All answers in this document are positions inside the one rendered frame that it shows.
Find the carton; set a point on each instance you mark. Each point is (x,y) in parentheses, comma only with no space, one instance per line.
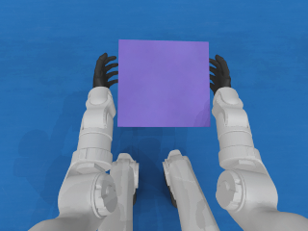
(163,83)

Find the right robot forearm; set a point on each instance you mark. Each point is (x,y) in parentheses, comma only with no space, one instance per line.
(236,147)

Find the left robot upper arm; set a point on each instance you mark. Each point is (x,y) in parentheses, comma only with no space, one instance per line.
(84,202)

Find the left robot shin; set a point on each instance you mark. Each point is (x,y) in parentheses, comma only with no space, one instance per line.
(122,156)

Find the left robot forearm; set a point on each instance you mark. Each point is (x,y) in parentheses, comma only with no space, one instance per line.
(93,152)

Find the right robot hand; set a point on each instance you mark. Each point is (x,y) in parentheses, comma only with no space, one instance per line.
(222,78)

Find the left robot hand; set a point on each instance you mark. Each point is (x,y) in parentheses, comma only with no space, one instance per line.
(100,76)

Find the right robot upper arm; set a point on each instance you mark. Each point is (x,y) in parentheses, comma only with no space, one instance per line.
(251,199)

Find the right robot foot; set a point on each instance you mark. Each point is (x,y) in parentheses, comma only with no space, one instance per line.
(173,201)

